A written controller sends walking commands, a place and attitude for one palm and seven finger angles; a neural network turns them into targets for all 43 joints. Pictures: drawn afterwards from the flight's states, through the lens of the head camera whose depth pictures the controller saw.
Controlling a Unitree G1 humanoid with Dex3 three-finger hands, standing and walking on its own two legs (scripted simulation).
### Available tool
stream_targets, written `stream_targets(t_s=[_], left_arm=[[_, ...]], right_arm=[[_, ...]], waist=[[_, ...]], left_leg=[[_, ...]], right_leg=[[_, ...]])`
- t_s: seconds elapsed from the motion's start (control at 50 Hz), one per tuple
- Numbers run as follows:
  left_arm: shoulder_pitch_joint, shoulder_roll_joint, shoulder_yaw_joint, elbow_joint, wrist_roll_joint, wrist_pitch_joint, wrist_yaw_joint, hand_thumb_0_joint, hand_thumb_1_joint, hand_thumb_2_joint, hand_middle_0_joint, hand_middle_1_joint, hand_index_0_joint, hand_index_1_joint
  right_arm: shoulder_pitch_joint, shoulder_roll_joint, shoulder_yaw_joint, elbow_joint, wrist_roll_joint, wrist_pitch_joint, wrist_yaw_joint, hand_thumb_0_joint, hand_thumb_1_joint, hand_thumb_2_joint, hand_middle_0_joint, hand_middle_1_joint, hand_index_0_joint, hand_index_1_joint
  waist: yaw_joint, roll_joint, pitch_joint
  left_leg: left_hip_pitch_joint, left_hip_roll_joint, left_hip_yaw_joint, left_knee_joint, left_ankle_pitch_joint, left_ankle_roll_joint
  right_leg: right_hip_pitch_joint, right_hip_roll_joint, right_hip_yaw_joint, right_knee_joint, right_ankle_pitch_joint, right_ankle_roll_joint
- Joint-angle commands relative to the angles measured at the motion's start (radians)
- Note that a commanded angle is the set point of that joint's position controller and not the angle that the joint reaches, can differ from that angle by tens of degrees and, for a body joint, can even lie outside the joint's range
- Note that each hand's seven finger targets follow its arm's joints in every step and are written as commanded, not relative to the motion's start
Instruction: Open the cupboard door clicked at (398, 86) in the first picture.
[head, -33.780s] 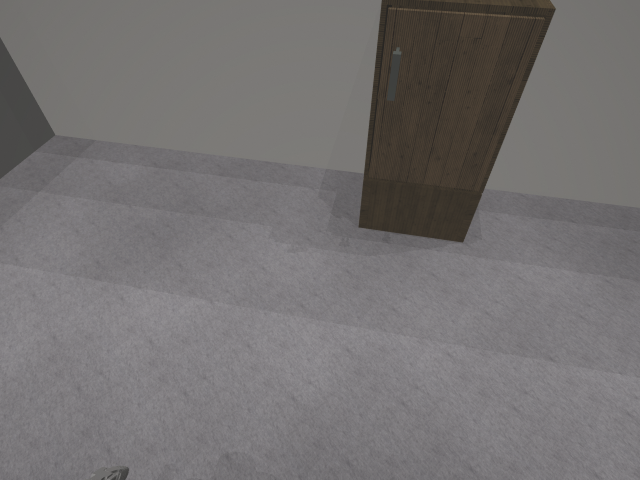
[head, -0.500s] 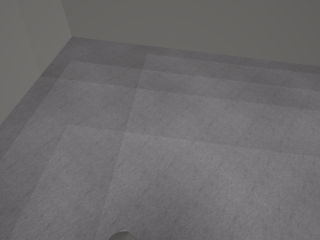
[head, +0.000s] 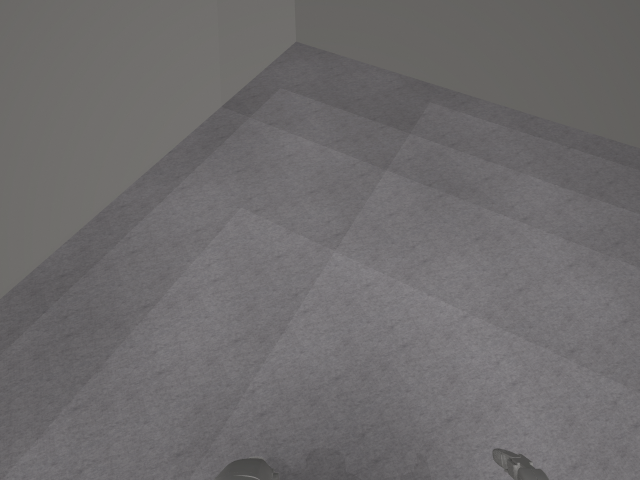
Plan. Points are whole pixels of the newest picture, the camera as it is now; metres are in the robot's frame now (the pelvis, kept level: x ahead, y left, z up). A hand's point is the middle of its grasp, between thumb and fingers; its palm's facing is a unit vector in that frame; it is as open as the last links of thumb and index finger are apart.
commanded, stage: turn to face it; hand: left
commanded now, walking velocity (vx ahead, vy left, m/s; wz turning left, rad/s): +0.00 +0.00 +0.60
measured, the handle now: out of the picture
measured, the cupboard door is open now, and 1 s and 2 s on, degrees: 43 43 43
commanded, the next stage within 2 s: none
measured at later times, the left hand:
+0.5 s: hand out of the picture +0.06 +0.16 -0.15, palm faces +0.31 -0.91 -0.28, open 7.4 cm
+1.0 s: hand out of the picture +0.02 +0.16 -0.16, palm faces +0.59 -0.75 -0.31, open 7.4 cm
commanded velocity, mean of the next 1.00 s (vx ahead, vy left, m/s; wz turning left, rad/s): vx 0.00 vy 0.00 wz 0.60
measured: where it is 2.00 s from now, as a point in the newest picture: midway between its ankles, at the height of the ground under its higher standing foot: outside the picture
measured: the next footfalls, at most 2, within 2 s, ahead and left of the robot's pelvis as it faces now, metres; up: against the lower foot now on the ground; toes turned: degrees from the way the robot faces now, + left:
left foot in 0.04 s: +0.05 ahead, +0.13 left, +0.00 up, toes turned +7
right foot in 0.32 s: +0.09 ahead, -0.15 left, +0.00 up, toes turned +9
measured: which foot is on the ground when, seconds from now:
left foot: up 0.00-0.02, down 0.04-0.32, up 0.34-0.64, down 0.66-0.94, up 0.96-1.00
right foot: down 0.00-0.04, up 0.06-0.30, down 0.32-0.66, up 0.68-0.94, down 0.96-1.00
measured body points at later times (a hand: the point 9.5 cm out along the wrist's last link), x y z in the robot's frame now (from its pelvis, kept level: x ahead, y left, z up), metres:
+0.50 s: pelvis +0.04 -0.06 +0.00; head +0.09 -0.06 +0.45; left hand +0.04 +0.21 -0.13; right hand +0.20 -0.28 -0.15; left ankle -0.03 +0.07 -0.66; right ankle +0.05 -0.16 -0.74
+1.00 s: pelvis +0.07 -0.08 -0.01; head +0.12 -0.07 +0.44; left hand -0.01 +0.19 -0.13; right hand +0.30 -0.24 -0.16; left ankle -0.01 +0.04 -0.71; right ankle +0.15 -0.18 -0.74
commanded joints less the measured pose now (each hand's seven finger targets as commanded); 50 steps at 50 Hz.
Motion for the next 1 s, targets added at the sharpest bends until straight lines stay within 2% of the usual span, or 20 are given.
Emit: stream_targets(t_s=[0.0, 0.02, 0.04, 0.12, 0.26, 0.3, 0.32, 0.38, 0.42, 0.5, 0.58, 0.6, 0.64, 0.66, 0.74, 0.88, 0.9, 0.92, 0.94, 0.98], left_arm=[[0.005, 0.195, 0.054, -0.074, -0.016, -0.015, 0.007, 0.000, 0.900, 0.900, -0.200, -0.300, -0.200, -0.300], [-0.027, 0.120, 0.032, -0.122, -0.024, -0.011, 0.001, 0.000, 0.900, 0.900, -0.200, -0.300, -0.200, -0.300], [-0.082, 0.145, 0.035, -0.158, -0.010, 0.006, 0.015, 0.000, 0.900, 0.900, -0.200, -0.300, -0.200, -0.300], [-0.087, 0.117, 0.042, -0.104, -0.012, 0.029, 0.001, 0.000, 0.900, 0.900, -0.200, -0.300, -0.200, -0.300], [0.055, 0.120, 0.052, -0.075, -0.012, 0.016, -0.004, 0.000, 0.900, 0.900, -0.200, -0.300, -0.200, -0.300], [0.081, 0.275, 0.080, -0.091, 0.012, -0.002, 0.011, 0.000, 0.900, 0.900, -0.200, -0.300, -0.200, -0.300], [0.051, 0.272, 0.069, -0.107, 0.003, -0.001, 0.015, 0.000, 0.900, 0.900, -0.200, -0.300, -0.200, -0.300], [-0.081, 0.153, 0.040, -0.126, -0.004, -0.007, 0.021, 0.000, 0.900, 0.900, -0.200, -0.300, -0.200, -0.300], [-0.055, 0.146, 0.039, -0.115, -0.001, -0.013, 0.023, 0.000, 0.900, 0.900, -0.200, -0.300, -0.200, -0.300], [0.045, 0.190, 0.055, -0.067, 0.001, -0.016, 0.023, 0.000, 0.900, 0.900, -0.200, -0.300, -0.200, -0.300], [0.021, 0.209, 0.066, -0.063, -0.007, -0.011, 0.015, 0.000, 0.900, 0.900, -0.200, -0.300, -0.200, -0.300], [-0.001, 0.197, 0.064, -0.067, -0.012, -0.008, 0.013, 0.000, 0.900, 0.900, -0.200, -0.300, -0.200, -0.300], [-0.071, 0.100, 0.034, -0.149, -0.017, 0.006, 0.007, 0.000, 0.900, 0.900, -0.200, -0.300, -0.200, -0.300], [-0.132, 0.130, 0.037, -0.159, -0.007, 0.020, 0.012, 0.000, 0.900, 0.900, -0.200, -0.300, -0.200, -0.300], [-0.092, 0.106, 0.046, -0.094, -0.012, 0.034, -0.001, 0.000, 0.900, 0.900, -0.200, -0.300, -0.200, -0.300], [0.017, 0.105, 0.048, -0.076, -0.015, 0.017, -0.005, 0.000, 0.900, 0.900, -0.200, -0.300, -0.200, -0.300], [0.068, 0.147, 0.059, -0.073, -0.009, 0.006, 0.000, 0.000, 0.900, 0.900, -0.200, -0.300, -0.200, -0.300], [0.089, 0.240, 0.078, -0.074, 0.007, -0.006, 0.011, 0.000, 0.900, 0.900, -0.200, -0.300, -0.200, -0.300], [0.070, 0.280, 0.071, -0.090, 0.005, -0.002, 0.013, 0.000, 0.900, 0.900, -0.200, -0.300, -0.200, -0.300], [-0.024, 0.207, 0.055, -0.108, -0.001, -0.005, 0.023, 0.000, 0.900, 0.900, -0.200, -0.300, -0.200, -0.300]], right_arm=[[0.120, -0.160, -0.036, -0.057, -0.014, -0.045, -0.006, 0.000, -0.900, -0.900, 0.200, 0.300, 0.200, 0.300], [0.208, -0.280, -0.067, -0.046, -0.015, -0.048, -0.014, 0.000, -0.900, -0.900, 0.200, 0.300, 0.200, 0.300], [0.267, -0.294, -0.065, -0.020, -0.009, -0.040, -0.017, 0.000, -0.900, -0.900, 0.200, 0.300, 0.200, 0.300], [0.055, -0.203, -0.043, -0.071, -0.017, -0.045, -0.043, 0.000, -0.900, -0.900, 0.200, 0.300, 0.200, 0.300], [-0.031, -0.193, -0.053, -0.097, -0.011, -0.027, -0.033, 0.000, -0.900, -0.900, 0.200, 0.300, 0.200, 0.300], [-0.025, -0.077, -0.041, -0.134, 0.001, -0.025, -0.019, 0.000, -0.900, -0.900, 0.200, 0.300, 0.200, 0.300], [-0.023, -0.111, -0.045, -0.133, -0.007, -0.022, -0.012, 0.000, -0.900, -0.900, 0.200, 0.300, 0.200, 0.300], [0.011, -0.077, -0.040, -0.073, -0.008, -0.011, -0.003, 0.000, -0.900, -0.900, 0.200, 0.300, 0.200, 0.300], [0.007, -0.048, -0.028, -0.065, -0.002, -0.012, 0.001, 0.000, -0.900, -0.900, 0.200, 0.300, 0.200, 0.300], [-0.050, -0.016, -0.008, -0.073, 0.005, -0.023, 0.004, 0.000, -0.900, -0.900, 0.200, 0.300, 0.200, 0.300], [0.024, -0.047, -0.010, -0.062, 0.002, -0.032, -0.001, 0.000, -0.900, -0.900, 0.200, 0.300, 0.200, 0.300], [0.089, -0.080, -0.021, -0.047, -0.002, -0.037, -0.001, 0.000, -0.900, -0.900, 0.200, 0.300, 0.200, 0.300], [0.235, -0.271, -0.067, -0.022, -0.012, -0.039, -0.018, 0.000, -0.900, -0.900, 0.200, 0.300, 0.200, 0.300], [0.258, -0.263, -0.065, -0.009, -0.012, -0.039, -0.028, 0.000, -0.900, -0.900, 0.200, 0.300, 0.200, 0.300], [0.060, -0.181, -0.040, -0.058, -0.017, -0.046, -0.045, 0.000, -0.900, -0.900, 0.200, 0.300, 0.200, 0.300], [0.000, -0.192, -0.057, -0.079, -0.013, -0.029, -0.035, 0.000, -0.900, -0.900, 0.200, 0.300, 0.200, 0.300], [-0.012, -0.164, -0.055, -0.091, -0.005, -0.028, -0.031, 0.000, -0.900, -0.900, 0.200, 0.300, 0.200, 0.300], [0.004, -0.088, -0.046, -0.110, 0.003, -0.028, -0.024, 0.000, -0.900, -0.900, 0.200, 0.300, 0.200, 0.300], [-0.022, -0.092, -0.043, -0.129, -0.003, -0.030, -0.017, 0.000, -0.900, -0.900, 0.200, 0.300, 0.200, 0.300], [-0.011, -0.096, -0.050, -0.096, -0.006, -0.013, -0.013, 0.000, -0.900, -0.900, 0.200, 0.300, 0.200, 0.300]], waist=[[-0.069, 0.026, -0.271], [-0.118, 0.351, -0.296], [-0.130, 0.197, -0.284], [-0.034, 0.245, -0.156], [0.044, 0.182, -0.147], [0.073, -0.296, -0.131], [0.064, -0.240, -0.133], [-0.021, -0.186, -0.099], [-0.009, -0.168, -0.123], [0.047, -0.135, -0.156], [0.004, -0.131, -0.178], [-0.038, -0.056, -0.208], [-0.116, 0.369, -0.246], [-0.126, 0.206, -0.231], [-0.022, 0.238, -0.130], [0.025, 0.193, -0.138], [0.053, 0.099, -0.152], [0.061, -0.192, -0.156], [0.071, -0.253, -0.144], [0.011, -0.210, -0.091]], left_leg=[[0.389, 0.130, -0.127, -0.278, 0.505, 0.093], [0.533, 0.430, -0.515, -0.277, 1.005, 0.289], [0.487, 0.467, -0.475, -0.260, 0.956, 0.338], [0.197, 0.263, -0.343, -0.332, 0.549, 0.218], [-0.062, 0.148, -0.338, -0.264, 0.180, 0.142], [-0.266, -0.081, -0.095, 0.172, -0.187, 0.004], [-0.217, -0.023, -0.146, 0.400, -0.215, 0.021], [-0.211, 0.034, -0.128, 0.526, -0.055, -0.005], [-0.177, 0.033, -0.076, 0.369, -0.065, -0.020], [-0.099, 0.008, 0.000, 0.081, -0.075, -0.015], [0.086, -0.009, 0.027, -0.177, 0.092, 0.014], [0.232, 0.024, -0.017, -0.292, 0.238, 0.034], [0.454, 0.454, -0.546, -0.341, 0.885, 0.305], [0.406, 0.445, -0.527, -0.334, 0.739, 0.325], [0.179, 0.250, -0.331, -0.368, 0.486, 0.210], [-0.003, 0.161, -0.355, -0.293, 0.248, 0.154], [-0.069, 0.097, -0.310, -0.196, 0.161, 0.107], [-0.240, -0.042, -0.159, 0.041, -0.070, 0.027], [-0.219, -0.051, -0.127, 0.309, -0.242, 0.015], [-0.223, 0.014, -0.165, 0.536, -0.129, 0.013]], right_leg=[[-0.093, -0.117, 0.022, 0.313, 0.609, 0.021], [-0.385, 0.029, 0.035, 0.551, -0.234, 0.087], [-0.416, 0.030, 0.162, 0.624, -0.297, 0.068], [-0.337, 0.049, 0.198, 0.534, -0.114, 0.072], [0.055, 0.130, 0.128, -0.010, 0.097, 0.049], [0.117, -0.286, 0.590, -0.353, 0.005, -0.104], [-0.007, -0.354, 0.594, -0.359, -0.007, -0.178], [-0.020, -0.187, 0.304, -0.253, 0.320, -0.134], [0.073, -0.167, 0.196, -0.201, 0.564, -0.123], [0.206, -0.200, 0.160, -0.117, 0.797, -0.130], [0.131, -0.194, 0.092, -0.007, 0.742, -0.074], [0.038, -0.177, 0.056, 0.115, 0.640, -0.032], [-0.412, 0.032, 0.080, 0.516, -0.314, 0.078], [-0.440, 0.030, 0.168, 0.600, -0.275, 0.069], [-0.335, 0.043, 0.195, 0.526, -0.074, 0.071], [0.014, 0.138, 0.123, 0.004, 0.076, 0.051], [0.109, 0.078, 0.182, -0.157, 0.107, 0.039], [0.194, -0.190, 0.486, -0.305, 0.075, -0.052], [0.073, -0.352, 0.587, -0.339, 0.146, -0.158], [-0.033, -0.266, 0.479, -0.303, 0.157, -0.167]])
